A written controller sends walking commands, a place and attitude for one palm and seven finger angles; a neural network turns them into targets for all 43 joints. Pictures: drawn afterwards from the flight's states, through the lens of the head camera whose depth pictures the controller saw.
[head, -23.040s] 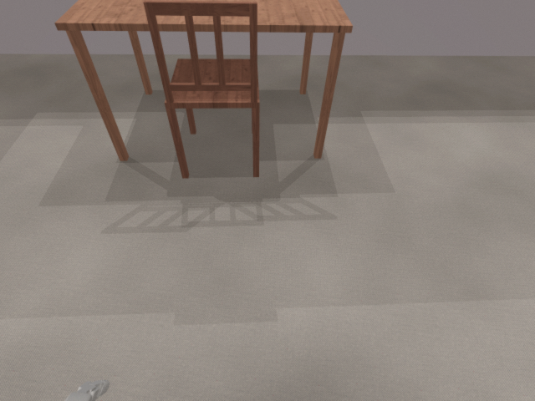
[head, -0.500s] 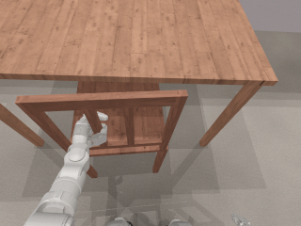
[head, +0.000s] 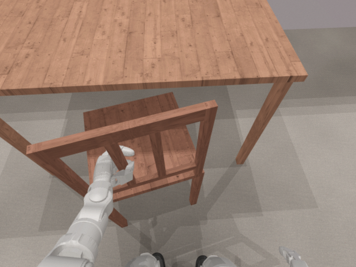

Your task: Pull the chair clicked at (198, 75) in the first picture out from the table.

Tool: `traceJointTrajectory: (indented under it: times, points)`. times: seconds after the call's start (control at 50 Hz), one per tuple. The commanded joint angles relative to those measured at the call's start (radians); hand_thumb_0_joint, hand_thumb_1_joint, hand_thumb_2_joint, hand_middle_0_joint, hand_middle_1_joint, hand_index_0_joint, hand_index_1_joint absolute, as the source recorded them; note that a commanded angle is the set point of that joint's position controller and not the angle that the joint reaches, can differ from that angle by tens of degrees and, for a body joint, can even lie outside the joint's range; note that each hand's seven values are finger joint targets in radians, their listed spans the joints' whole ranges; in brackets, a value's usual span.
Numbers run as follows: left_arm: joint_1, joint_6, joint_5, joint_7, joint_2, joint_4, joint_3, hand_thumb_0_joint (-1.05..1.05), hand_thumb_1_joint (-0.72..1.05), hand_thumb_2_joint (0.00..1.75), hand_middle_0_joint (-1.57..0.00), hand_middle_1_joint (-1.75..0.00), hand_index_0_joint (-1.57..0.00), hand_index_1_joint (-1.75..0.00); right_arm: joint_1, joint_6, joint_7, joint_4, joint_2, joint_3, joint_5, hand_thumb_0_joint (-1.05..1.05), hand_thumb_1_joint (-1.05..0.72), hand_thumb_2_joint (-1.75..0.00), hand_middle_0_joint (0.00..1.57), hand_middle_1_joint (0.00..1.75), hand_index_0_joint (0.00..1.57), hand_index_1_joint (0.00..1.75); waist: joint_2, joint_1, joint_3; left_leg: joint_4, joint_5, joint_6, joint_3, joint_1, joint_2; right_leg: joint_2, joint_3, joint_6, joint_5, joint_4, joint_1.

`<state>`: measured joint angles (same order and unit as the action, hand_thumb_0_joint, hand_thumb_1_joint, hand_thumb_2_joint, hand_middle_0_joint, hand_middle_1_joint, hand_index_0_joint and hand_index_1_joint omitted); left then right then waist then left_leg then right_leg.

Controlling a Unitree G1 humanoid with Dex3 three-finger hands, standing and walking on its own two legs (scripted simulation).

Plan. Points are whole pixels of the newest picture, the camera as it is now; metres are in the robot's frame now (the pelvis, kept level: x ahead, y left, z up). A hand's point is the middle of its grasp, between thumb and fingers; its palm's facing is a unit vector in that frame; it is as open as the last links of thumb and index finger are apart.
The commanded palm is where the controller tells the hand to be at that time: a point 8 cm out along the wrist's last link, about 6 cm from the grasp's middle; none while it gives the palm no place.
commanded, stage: step backward, pulling the chair out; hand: left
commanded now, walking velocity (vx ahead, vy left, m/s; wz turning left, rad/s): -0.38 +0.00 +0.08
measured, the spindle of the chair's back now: (122, 165) +0.37 +0.15 -0.08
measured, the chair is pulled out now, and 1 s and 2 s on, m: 0.13 0.22 0.35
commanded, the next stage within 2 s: none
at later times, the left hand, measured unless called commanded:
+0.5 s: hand (129, 194) +0.29 +0.12 -0.06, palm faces +0.06 -0.98 -0.18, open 5.6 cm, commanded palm +0.27 +0.18 -0.06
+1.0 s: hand (121, 213) +0.24 +0.13 -0.06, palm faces -0.13 -0.98 -0.18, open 5.6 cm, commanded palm +0.23 +0.19 -0.06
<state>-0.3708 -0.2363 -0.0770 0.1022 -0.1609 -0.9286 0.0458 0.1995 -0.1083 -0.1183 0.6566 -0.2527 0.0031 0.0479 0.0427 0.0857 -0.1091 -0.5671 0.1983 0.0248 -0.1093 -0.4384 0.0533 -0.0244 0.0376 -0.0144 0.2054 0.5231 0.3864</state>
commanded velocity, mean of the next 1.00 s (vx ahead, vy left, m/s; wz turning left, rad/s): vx -0.38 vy -0.06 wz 0.04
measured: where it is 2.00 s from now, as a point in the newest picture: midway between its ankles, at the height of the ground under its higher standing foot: outside the picture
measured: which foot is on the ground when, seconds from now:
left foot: down 0.00-0.40, up 0.42-0.68, down 0.70-1.00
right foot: down 0.00-1.00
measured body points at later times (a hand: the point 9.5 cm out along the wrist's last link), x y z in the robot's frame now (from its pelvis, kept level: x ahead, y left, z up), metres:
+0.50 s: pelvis -0.06 -0.01 -0.01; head +0.01 -0.03 +0.44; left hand +0.28 +0.17 -0.05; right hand +0.04 -0.26 -0.14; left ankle -0.04 +0.12 -0.69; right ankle +0.04 -0.11 -0.73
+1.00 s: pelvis -0.10 +0.05 -0.02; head -0.03 +0.05 +0.43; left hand +0.25 +0.19 -0.05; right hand +0.00 -0.19 -0.15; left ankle -0.17 +0.19 -0.73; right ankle +0.03 -0.11 -0.73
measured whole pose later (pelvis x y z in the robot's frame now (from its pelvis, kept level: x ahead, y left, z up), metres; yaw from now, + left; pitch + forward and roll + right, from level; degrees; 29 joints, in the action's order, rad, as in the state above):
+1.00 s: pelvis -0.10 +0.05 -0.02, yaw +1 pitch +1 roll -1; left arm -0.37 -0.17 0.01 0.08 -0.13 -0.81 -0.06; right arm 0.20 -0.06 -0.07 0.69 -0.17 -0.02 0.02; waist 0.00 0.09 -0.14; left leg -0.70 0.49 -0.05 -0.03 -0.23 0.08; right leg 0.09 0.07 0.04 0.07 0.56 0.50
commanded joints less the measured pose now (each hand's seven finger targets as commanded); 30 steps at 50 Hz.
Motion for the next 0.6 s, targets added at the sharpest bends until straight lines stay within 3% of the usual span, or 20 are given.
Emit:
traceJointTrajectory:
  times: [0.0, 0.02, 0.1, 0.16, 0.2, 0.24, 0.26, 0.3, 0.32, 0.34, 0.36, 0.38, 0.4, 0.44, 0.48, 0.54, 0.58]
  points:
    - [-0.249, -0.046, 0.049, 0.016, -0.193, 0.161, -0.024, 0.0, 0.9, 0.9, -0.5, -1.45, -0.5, -1.45, 0.021, 0.047, -0.017, -0.09, -0.13, 0.042, 0.001, 0.0, -0.9, -0.9, 0.2, 0.3, 0.2, 0.3, -0.043, -0.032, 0.378, 0.042, 0.033, -0.015, 0.13, 0.215, 0.063, 0.224, -0.168, -0.005, -0.106, -0.162, -0.074]
    - [-0.256, -0.048, 0.049, 0.017, -0.19, 0.154, -0.025, 0.0, 0.9, 0.9, -0.5, -1.45, -0.5, -1.45, 0.02, 0.054, -0.019, -0.089, -0.133, 0.042, 0.002, 0.0, -0.9, -0.9, 0.2, 0.3, 0.2, 0.3, -0.055, -0.033, 0.365, 0.074, 0.029, -0.005, 0.145, 0.212, 0.078, 0.195, -0.145, 0.005, -0.04, -0.153, -0.066]
    - [-0.291, -0.055, 0.047, 0.015, -0.139, 0.152, -0.059, 0.0, 0.9, 0.9, -0.5, -1.45, -0.5, -1.45, 0.011, 0.073, -0.022, -0.091, -0.135, 0.032, 0.0, 0.0, -0.9, -0.9, 0.2, 0.3, 0.2, 0.3, 0.081, -0.045, 0.356, 0.215, 0.05, 0.049, 0.247, 0.169, 0.179, 0.086, -0.059, 0.015, 0.095, 0.023, -0.07]
    - [-0.311, -0.048, 0.048, 0.015, -0.128, 0.159, -0.06, 0.0, 0.9, 0.9, -0.5, -1.45, -0.5, -1.45, 0.006, 0.085, -0.019, -0.088, -0.127, 0.03, -0.012, 0.0, -0.9, -0.9, 0.2, 0.3, 0.2, 0.3, 0.16, -0.054, 0.351, 0.257, 0.064, 0.079, 0.314, 0.157, 0.248, 0.068, -0.048, 0.001, 0.176, 0.141, -0.058]
    - [-0.326, -0.049, 0.05, 0.013, -0.126, 0.163, -0.059, 0.0, 0.9, 0.9, -0.5, -1.45, -0.5, -1.45, 0.018, 0.098, -0.015, -0.081, -0.127, 0.029, -0.019, 0.0, -0.9, -0.9, 0.2, 0.3, 0.2, 0.3, 0.135, -0.053, 0.352, 0.222, 0.005, 0.089, 0.304, 0.18, 0.259, 0.072, -0.052, -0.002, 0.164, 0.123, -0.068]
    - [-0.321, -0.049, 0.052, 0.013, -0.149, 0.16, -0.04, 0.0, 0.9, 0.9, -0.5, -1.45, -0.5, -1.45, 0.036, 0.111, -0.017, -0.07, -0.133, 0.033, -0.021, 0.0, -0.9, -0.9, 0.2, 0.3, 0.2, 0.3, 0.09, -0.049, 0.375, 0.171, -0.06, 0.082, 0.27, 0.184, 0.24, 0.077, -0.056, 0.0, 0.063, 0.07, -0.121]
    - [-0.315, -0.048, 0.052, 0.009, -0.139, 0.152, -0.048, 0.0, 0.9, 0.9, -0.5, -1.45, -0.5, -1.45, 0.036, 0.115, -0.014, -0.066, -0.132, 0.034, -0.019, 0.0, -0.9, -0.9, 0.2, 0.3, 0.2, 0.3, 0.073, -0.046, 0.37, 0.155, -0.031, 0.073, 0.248, 0.158, 0.227, 0.083, -0.061, 0.001, 0.029, 0.053, -0.148]
    - [-0.322, -0.048, 0.053, 0.007, -0.142, 0.149, -0.046, 0.0, 0.9, 0.9, -0.5, -1.45, -0.5, -1.45, 0.018, 0.124, -0.014, -0.068, -0.13, 0.038, -0.018, 0.0, -0.9, -0.9, 0.2, 0.3, 0.2, 0.3, 0.05, -0.048, 0.34, 0.142, 0.127, 0.051, 0.216, 0.061, 0.19, 0.115, -0.098, -0.014, 0.05, 0.034, -0.168]
    - [-0.319, -0.049, 0.054, 0.008, -0.147, 0.145, -0.043, 0.0, 0.9, 0.9, -0.5, -1.45, -0.5, -1.45, 0.009, 0.127, -0.013, -0.073, -0.126, 0.038, -0.02, 0.0, -0.9, -0.9, 0.2, 0.3, 0.2, 0.3, 0.015, -0.052, 0.307, 0.121, 0.247, 0.038, 0.203, -0.001, 0.16, 0.146, -0.142, -0.03, 0.136, 0.002, -0.148]
    - [-0.296, -0.046, 0.058, 0.013, -0.188, 0.13, -0.015, 0.0, 0.9, 0.9, -0.5, -1.45, -0.5, -1.45, 0.008, 0.13, -0.015, -0.075, -0.136, 0.045, -0.022, 0.0, -0.9, -0.9, 0.2, 0.3, 0.2, 0.3, -0.022, -0.06, 0.267, 0.062, 0.351, 0.019, 0.189, -0.038, 0.114, 0.192, -0.225, -0.06, 0.254, -0.064, -0.095]
    - [-0.287, -0.047, 0.059, 0.02, -0.184, 0.132, -0.02, 0.0, 0.9, 0.9, -0.5, -1.45, -0.5, -1.45, 0.023, 0.131, -0.01, -0.062, -0.128, 0.047, -0.017, 0.0, -0.9, -0.9, 0.2, 0.3, 0.2, 0.3, -0.097, -0.058, 0.276, -0.091, 0.364, -0.014, 0.153, 0.041, 0.049, 0.27, -0.324, -0.093, 0.398, -0.198, 0.024]
    - [-0.293, -0.043, 0.06, 0.031, -0.196, 0.117, -0.014, 0.0, 0.9, 0.9, -0.5, -1.45, -0.5, -1.45, 0.039, 0.128, -0.004, -0.04, -0.125, 0.05, -0.015, 0.0, -0.9, -0.9, 0.2, 0.3, 0.2, 0.3, -0.197, -0.055, 0.308, -0.307, 0.295, -0.048, 0.103, 0.157, -0.019, 0.381, -0.414, -0.126, 0.511, -0.335, 0.121]
    - [-0.309, -0.035, 0.07, 0.037, -0.2, 0.093, -0.009, 0.0, 0.9, 0.9, -0.5, -1.45, -0.5, -1.45, 0.009, 0.128, 0.001, -0.034, -0.124, 0.052, -0.023, 0.0, -0.9, -0.9, 0.2, 0.3, 0.2, 0.3, -0.206, -0.073, 0.301, -0.499, 0.302, -0.053, 0.139, 0.125, -0.044, 0.434, -0.438, -0.158, 0.436, -0.369, 0.109]
    - [-0.298, -0.021, 0.073, 0.036, -0.191, 0.099, 0.009, 0.0, 0.9, 0.9, -0.5, -1.45, -0.5, -1.45, -0.003, 0.145, 0.01, -0.028, -0.117, 0.038, -0.03, 0.0, -0.9, -0.9, 0.2, 0.3, 0.2, 0.3, -0.18, -0.08, 0.348, -0.569, 0.338, -0.054, 0.214, -0.027, -0.048, 0.452, -0.412, -0.189, 0.098, -0.269, -0.1]
    - [-0.295, -0.023, 0.069, 0.034, -0.18, 0.111, 0.02, 0.0, 0.9, 0.9, -0.5, -1.45, -0.5, -1.45, -0.011, 0.154, 0.017, -0.016, -0.099, 0.026, -0.025, 0.0, -0.9, -0.9, 0.2, 0.3, 0.2, 0.3, -0.149, -0.068, 0.371, -0.458, 0.323, -0.06, 0.216, -0.011, -0.03, 0.395, -0.265, -0.147, -0.119, -0.162, -0.189]
    - [-0.253, -0.011, 0.064, 0.033, -0.18, 0.094, 0.028, 0.0, 0.9, 0.9, -0.5, -1.45, -0.5, -1.45, 0.01, 0.16, 0.011, 0.003, -0.119, 0.031, -0.024, 0.0, -0.9, -0.9, 0.2, 0.3, 0.2, 0.3, -0.2, -0.077, 0.37, -0.248, 0.347, -0.061, 0.161, 0.035, -0.045, 0.371, -0.234, -0.118, -0.303, -0.145, -0.272]
    - [-0.25, 0.002, 0.063, 0.021, -0.135, 0.122, -0.006, 0.0, 0.9, 0.9, -0.5, -1.45, -0.5, -1.45, 0.044, 0.16, 0.007, 0.005, -0.113, 0.03, -0.024, 0.0, -0.9, -0.9, 0.2, 0.3, 0.2, 0.3, -0.226, -0.071, 0.409, -0.076, 0.301, -0.063, 0.122, 0.057, -0.043, 0.358, -0.217, -0.101, -0.418, -0.119, -0.347]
